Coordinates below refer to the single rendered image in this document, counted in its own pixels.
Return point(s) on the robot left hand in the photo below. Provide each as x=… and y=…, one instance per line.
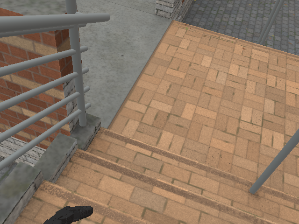
x=68, y=214

